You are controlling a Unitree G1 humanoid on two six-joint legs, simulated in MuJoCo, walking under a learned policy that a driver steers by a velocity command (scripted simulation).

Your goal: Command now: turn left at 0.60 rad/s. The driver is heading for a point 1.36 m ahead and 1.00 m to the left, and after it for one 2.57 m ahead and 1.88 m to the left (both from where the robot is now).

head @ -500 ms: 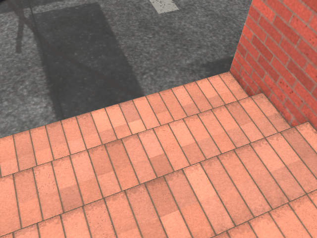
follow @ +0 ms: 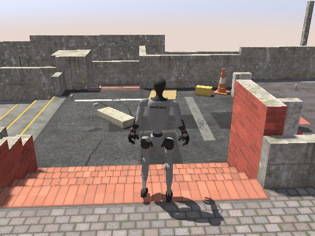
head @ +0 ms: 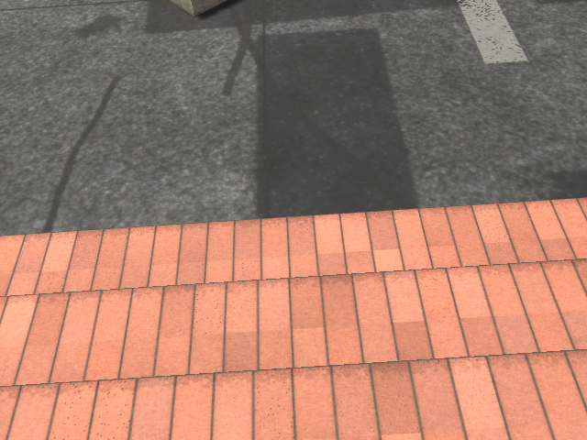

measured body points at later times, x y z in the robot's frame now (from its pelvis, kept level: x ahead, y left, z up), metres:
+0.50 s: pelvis +0.02 +0.03 +0.01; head +0.03 +0.06 +0.45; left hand +0.11 +0.36 -0.09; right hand +0.19 -0.22 -0.09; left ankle -0.02 +0.13 -0.74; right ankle +0.13 -0.10 -0.71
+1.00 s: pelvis +0.20 +0.09 -0.01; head +0.22 +0.10 +0.44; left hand +0.03 +0.32 -0.13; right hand +0.49 -0.02 -0.09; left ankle +0.23 +0.28 -0.70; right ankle +0.13 -0.08 -0.74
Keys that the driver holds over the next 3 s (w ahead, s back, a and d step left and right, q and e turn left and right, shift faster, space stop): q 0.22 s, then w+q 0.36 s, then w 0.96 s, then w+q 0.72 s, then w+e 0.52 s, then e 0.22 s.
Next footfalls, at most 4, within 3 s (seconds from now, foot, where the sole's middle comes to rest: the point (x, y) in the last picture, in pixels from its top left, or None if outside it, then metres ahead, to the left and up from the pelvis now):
0.14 left None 0.02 0.14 -0.78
0.60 right None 0.16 -0.06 -0.78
1.06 left None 0.26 0.28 -0.78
1.50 right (247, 411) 0.59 0.20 -0.92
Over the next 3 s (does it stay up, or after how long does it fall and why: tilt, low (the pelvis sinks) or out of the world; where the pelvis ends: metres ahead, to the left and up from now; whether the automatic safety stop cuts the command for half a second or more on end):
stays up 1.09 0.80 -0.45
